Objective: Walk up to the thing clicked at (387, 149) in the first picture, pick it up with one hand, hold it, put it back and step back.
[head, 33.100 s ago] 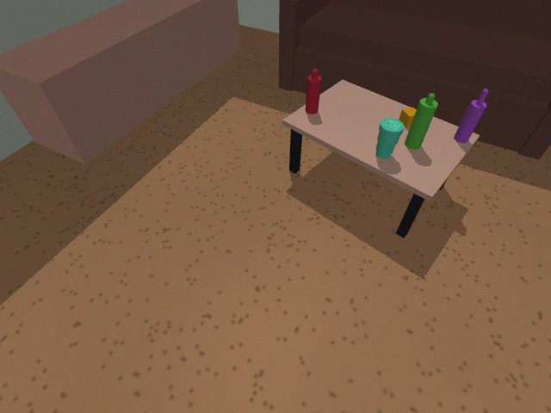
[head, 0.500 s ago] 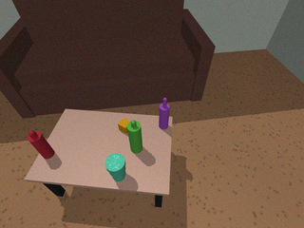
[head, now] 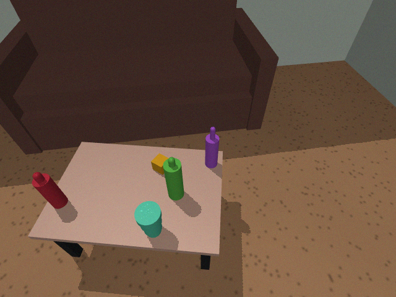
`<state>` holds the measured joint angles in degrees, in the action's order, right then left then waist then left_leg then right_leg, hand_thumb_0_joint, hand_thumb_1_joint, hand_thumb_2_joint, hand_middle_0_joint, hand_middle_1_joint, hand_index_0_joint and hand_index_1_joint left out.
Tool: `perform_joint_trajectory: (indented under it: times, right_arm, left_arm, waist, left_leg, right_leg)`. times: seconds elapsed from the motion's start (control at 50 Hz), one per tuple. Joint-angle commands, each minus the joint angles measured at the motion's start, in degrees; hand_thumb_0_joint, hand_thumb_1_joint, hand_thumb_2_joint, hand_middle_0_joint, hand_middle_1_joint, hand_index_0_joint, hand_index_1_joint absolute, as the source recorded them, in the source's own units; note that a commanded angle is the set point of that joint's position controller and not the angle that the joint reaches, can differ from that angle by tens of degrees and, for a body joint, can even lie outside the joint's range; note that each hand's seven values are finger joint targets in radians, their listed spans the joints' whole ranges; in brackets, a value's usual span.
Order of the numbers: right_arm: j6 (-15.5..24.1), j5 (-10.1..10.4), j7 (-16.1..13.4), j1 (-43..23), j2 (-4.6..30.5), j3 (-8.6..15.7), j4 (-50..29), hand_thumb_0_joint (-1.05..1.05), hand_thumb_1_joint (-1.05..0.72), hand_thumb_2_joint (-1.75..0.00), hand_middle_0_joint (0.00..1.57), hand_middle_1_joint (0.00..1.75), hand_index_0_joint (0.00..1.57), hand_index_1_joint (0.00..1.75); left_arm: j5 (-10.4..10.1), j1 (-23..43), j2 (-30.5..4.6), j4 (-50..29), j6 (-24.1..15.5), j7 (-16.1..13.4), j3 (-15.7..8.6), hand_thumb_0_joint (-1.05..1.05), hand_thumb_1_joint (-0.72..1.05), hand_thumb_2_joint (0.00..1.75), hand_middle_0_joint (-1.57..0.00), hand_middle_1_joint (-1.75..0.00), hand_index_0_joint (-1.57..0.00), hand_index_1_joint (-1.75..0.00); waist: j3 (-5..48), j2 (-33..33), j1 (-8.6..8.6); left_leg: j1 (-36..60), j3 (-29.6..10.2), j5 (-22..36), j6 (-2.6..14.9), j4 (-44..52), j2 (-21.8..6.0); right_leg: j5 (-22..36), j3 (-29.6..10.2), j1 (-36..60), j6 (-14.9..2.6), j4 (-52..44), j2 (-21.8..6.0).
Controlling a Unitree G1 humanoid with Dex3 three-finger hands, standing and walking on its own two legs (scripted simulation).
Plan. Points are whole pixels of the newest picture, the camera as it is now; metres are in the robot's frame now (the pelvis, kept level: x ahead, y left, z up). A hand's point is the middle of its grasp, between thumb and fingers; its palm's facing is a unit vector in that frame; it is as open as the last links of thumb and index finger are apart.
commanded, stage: stand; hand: left
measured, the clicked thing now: (150, 222) +0.44 +0.20 -0.38
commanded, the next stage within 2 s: step back in 0.68 s
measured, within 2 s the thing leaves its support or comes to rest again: neither
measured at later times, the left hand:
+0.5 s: hand out of the picture +0.08 +0.25 -0.16, palm faces -0.02 -0.94 -0.34, open 7.4 cm
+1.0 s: hand out of the picture +0.09 +0.31 -0.19, palm faces -0.04 -0.93 -0.38, open 7.4 cm
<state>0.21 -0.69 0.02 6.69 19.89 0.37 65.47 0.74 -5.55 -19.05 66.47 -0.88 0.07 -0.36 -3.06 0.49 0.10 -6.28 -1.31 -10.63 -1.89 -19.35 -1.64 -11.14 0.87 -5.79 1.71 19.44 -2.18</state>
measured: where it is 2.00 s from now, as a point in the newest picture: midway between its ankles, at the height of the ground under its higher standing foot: outside the picture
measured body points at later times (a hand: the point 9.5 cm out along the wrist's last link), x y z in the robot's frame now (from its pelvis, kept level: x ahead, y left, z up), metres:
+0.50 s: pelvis +0.01 +0.00 +0.00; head +0.01 +0.00 +0.45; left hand +0.08 +0.30 -0.13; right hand +0.07 -0.30 -0.14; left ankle +0.00 +0.14 -0.75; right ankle +0.00 -0.14 -0.75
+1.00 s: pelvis -0.05 +0.04 -0.03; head +0.01 +0.06 +0.41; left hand +0.10 +0.35 -0.16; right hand +0.02 -0.30 -0.14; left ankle -0.05 +0.14 -0.75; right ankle -0.01 -0.13 -0.74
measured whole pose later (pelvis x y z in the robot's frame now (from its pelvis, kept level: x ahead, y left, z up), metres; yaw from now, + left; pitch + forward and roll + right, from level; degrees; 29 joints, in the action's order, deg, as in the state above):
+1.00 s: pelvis -0.05 +0.04 -0.03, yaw -1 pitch -1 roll +0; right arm -2.0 -1.0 1.1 7.4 22.9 4.3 55.0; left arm 0.7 -1.6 -23.8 53.1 3.2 -0.8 -2.9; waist -9.6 -2.5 -0.9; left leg -16.9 -1.1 -21.9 2.1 -39.7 2.2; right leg -21.0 -5.1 -22.8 0.2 43.4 -2.2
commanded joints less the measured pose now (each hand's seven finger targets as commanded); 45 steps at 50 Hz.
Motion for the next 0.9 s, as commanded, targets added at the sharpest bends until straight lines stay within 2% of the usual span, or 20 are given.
perform_joint_trajectory:
  times: [0.0,0.14,0.24,0.36,0.46,0.54,0.6,0.64,0.66,0.7,0.72,0.76,0.78,0.8,0.82,0.84,0.86,0.88]
  right_arm:
    - [1.24,-0.18,-0.90,-1.72,11.60,2.06,-2.74,0.00,-0.90,-0.90,0.20,0.30,0.20,0.30]
    - [1.16,-0.20,-0.75,-1.57,11.73,2.11,-2.77,0.00,-0.90,-0.90,0.20,0.30,0.20,0.30]
    - [1.25,-0.11,-0.74,-1.82,11.96,2.23,-3.14,0.00,-0.90,-0.90,0.20,0.30,0.20,0.30]
    - [1.13,-0.09,-0.80,-1.82,11.75,2.03,-3.02,0.00,-0.90,-0.90,0.20,0.30,0.20,0.30]
    - [1.34,-0.02,-0.79,-2.16,11.80,2.17,-3.33,0.00,-0.90,-0.90,0.20,0.30,0.20,0.30]
    - [1.29,-0.08,-0.79,-2.03,11.90,2.11,-3.33,0.00,-0.90,-0.90,0.20,0.30,0.20,0.30]
    - [1.28,-0.10,-0.73,-1.89,11.98,2.11,-3.24,0.00,-0.90,-0.90,0.20,0.30,0.20,0.30]
    - [1.25,-0.10,-0.68,-1.76,11.96,2.21,-3.46,0.00,-0.90,-0.90,0.20,0.30,0.20,0.30]
    - [0.19,0.41,-0.40,-3.61,14.59,3.50,-4.85,0.00,-0.90,-0.90,0.20,0.30,0.20,0.30]
    - [-0.37,1.10,-0.35,-2.39,13.67,3.80,-6.37,0.00,-0.90,-0.90,0.20,0.30,0.20,0.30]
    - [-0.66,1.19,-0.32,-1.87,13.40,4.05,-7.03,0.00,-0.90,-0.90,0.20,0.30,0.20,0.30]
    - [-1.44,1.23,-0.14,-1.34,12.59,4.32,-8.63,0.00,-0.90,-0.90,0.20,0.30,0.20,0.30]
    - [-1.88,1.02,-0.06,-0.71,12.24,4.53,-9.06,0.00,-0.90,-0.90,0.20,0.30,0.20,0.30]
    - [-2.44,0.80,0.18,-0.11,12.40,4.93,-9.83,0.00,-0.90,-0.90,0.20,0.30,0.20,0.30]
    - [-2.88,0.54,0.41,1.54,12.19,5.21,-10.45,0.00,-0.90,-0.90,0.20,0.30,0.20,0.30]
    - [-3.09,0.64,0.65,3.30,11.91,5.28,-10.79,0.00,-0.90,-0.90,0.20,0.30,0.20,0.30]
    - [-2.93,0.91,0.78,5.08,11.90,5.45,-11.14,0.00,-0.90,-0.90,0.20,0.30,0.20,0.30]
    - [-2.70,0.83,0.81,6.12,12.32,5.65,-11.14,0.00,-0.90,-0.90,0.20,0.30,0.20,0.30]
  left_arm:
    - [-0.21,1.65,-12.33,-3.12,-0.83,-0.95,-2.30,0.00,0.90,0.90,-0.20,-0.30,-0.20,-0.30]
    - [-0.09,1.63,-12.33,-3.27,-0.87,-0.90,-2.36,0.00,0.90,0.90,-0.20,-0.30,-0.20,-0.30]
    - [-0.13,1.33,-12.46,-3.58,-1.17,-1.04,-2.43,0.00,0.90,0.90,-0.20,-0.30,-0.20,-0.30]
    - [-0.21,1.30,-12.45,-3.52,-0.90,-0.92,-2.42,0.00,0.90,0.90,-0.20,-0.30,-0.20,-0.30]
    - [-0.10,1.33,-12.52,-3.87,-0.99,-0.96,-2.45,0.00,0.90,0.90,-0.20,-0.30,-0.20,-0.30]
    - [-0.22,1.45,-12.52,-4.02,-0.87,-0.93,-2.49,0.00,0.90,0.90,-0.20,-0.30,-0.20,-0.30]
    - [-0.19,1.12,-12.45,-3.99,-0.80,-0.83,-2.50,0.00,0.90,0.90,-0.20,-0.30,-0.20,-0.30]
    - [-0.12,1.38,-12.81,-4.21,-0.92,-0.81,-2.58,0.00,0.90,0.90,-0.20,-0.30,-0.20,-0.30]
    - [-1.29,2.01,-17.01,-6.17,-0.20,-0.92,-4.90,0.00,0.90,0.90,-0.20,-0.30,-0.20,-0.30]
    - [-1.55,0.20,-16.44,-7.77,0.16,-1.27,-5.21,0.00,0.90,0.90,-0.20,-0.30,-0.20,-0.30]
    - [-1.51,0.38,-16.50,-8.78,0.37,-1.32,-5.46,0.00,0.90,0.90,-0.20,-0.30,-0.20,-0.30]
    - [-1.10,1.37,-17.71,-11.28,0.76,-1.23,-5.87,0.00,0.90,0.90,-0.20,-0.30,-0.20,-0.30]
    - [-0.61,2.74,-18.36,-12.48,0.96,-1.34,-6.02,0.00,0.90,0.90,-0.20,-0.30,-0.20,-0.30]
    - [-0.14,3.74,-18.97,-13.84,1.20,-1.44,-6.24,0.00,0.90,0.90,-0.20,-0.30,-0.20,-0.30]
    - [0.56,4.67,-19.24,-15.26,1.24,-1.47,-6.38,0.00,0.90,0.90,-0.20,-0.30,-0.20,-0.30]
    - [0.79,6.03,-19.38,-16.31,1.28,-1.48,-6.36,0.00,0.90,0.90,-0.20,-0.30,-0.20,-0.30]
    - [0.88,8.04,-18.73,-17.48,1.38,-1.56,-6.11,0.00,0.90,0.90,-0.20,-0.30,-0.20,-0.30]
    - [0.81,8.72,-17.98,-18.15,1.66,-1.66,-5.86,0.00,0.90,0.90,-0.20,-0.30,-0.20,-0.30]
  waist:
    - [3.89,0.08,0.06]
    - [3.27,0.00,-0.22]
    - [5.53,-0.22,-0.18]
    - [3.76,0.05,-0.12]
    - [5.32,-0.67,-0.13]
    - [4.39,0.08,-0.13]
    - [3.17,-0.03,-0.07]
    - [4.31,-0.76,-0.33]
    - [-1.77,-1.88,-0.08]
    - [3.26,-1.53,-0.15]
    - [4.84,-2.60,-0.47]
    - [6.31,-6.13,-0.61]
    - [6.73,-8.54,-0.74]
    - [6.47,-11.58,-0.82]
    - [6.20,-13.14,-1.15]
    - [6.11,-13.16,-1.88]
    - [6.21,-13.41,-3.04]
    - [5.92,-12.16,-3.36]
  left_leg:
    - [-0.13,-2.92,8.28,2.14,3.38,-5.29]
    - [-0.38,-2.79,5.67,2.22,3.51,-5.18]
    - [1.38,-2.63,11.49,2.42,2.21,-5.66]
    - [0.06,-2.76,8.18,2.33,3.26,-5.57]
    - [2.18,-2.75,12.29,2.31,2.55,-5.94]
    - [0.95,-2.49,10.44,2.32,2.95,-5.80]
    - [0.15,-2.64,7.14,2.20,3.95,-5.56]
    - [0.99,-2.57,8.58,2.45,3.22,-5.84]
    - [-3.83,-3.39,16.37,3.93,-2.79,-4.32]
    - [-2.08,-1.72,20.12,4.40,-7.60,-3.84]
    - [-2.44,-0.99,18.68,4.48,-10.30,-2.82]
    - [-3.82,1.00,9.66,3.83,-17.09,0.73]
    - [-5.29,1.55,2.20,3.62,-21.36,2.69]
    - [-6.29,1.27,-10.66,3.94,-27.29,4.42]
    - [-7.77,-0.47,-19.08,4.57,-32.58,4.19]
    - [-7.26,-2.14,-20.75,5.04,-34.08,3.60]
    - [-7.21,-2.43,-19.24,5.39,-31.71,2.69]
    - [-6.16,-1.15,-14.63,5.25,-27.44,2.42]
  right_leg:
    - [8.44,-3.71,1.13,-2.11,-2.96,-5.46]
    - [6.36,-3.97,0.06,-2.02,-3.64,-5.42]
    - [12.80,-3.81,1.73,-2.23,-2.53,-5.73]
    - [9.00,-3.94,1.22,-2.12,-3.26,-5.54]
    - [12.73,-3.69,1.41,-2.40,-2.32,-5.57]
    - [11.44,-3.92,1.51,-2.37,-2.58,-5.64]
    - [7.64,-3.88,0.30,-2.19,-3.36,-5.23]
    - [9.31,-4.10,0.85,-2.40,-3.12,-5.54]
    - [20.61,-5.39,-3.45,-2.95,1.86,-4.84]
    - [25.28,-5.01,-2.20,-4.96,4.30,-5.60]
    - [24.95,-5.84,-2.52,-6.18,4.42,-6.26]
    - [23.70,-10.06,-4.43,-9.55,2.40,-10.19]
    - [23.76,-12.32,-5.11,-12.07,2.01,-12.91]
    - [22.97,-14.80,-7.91,-14.54,1.32,-15.89]
    - [22.41,-15.51,-9.38,-16.36,2.12,-17.81]
    - [22.38,-14.17,-11.46,-16.55,3.72,-17.72]
    - [23.38,-12.67,-11.30,-15.25,5.98,-16.62]
    - [22.53,-10.43,-12.31,-13.10,8.80,-14.37]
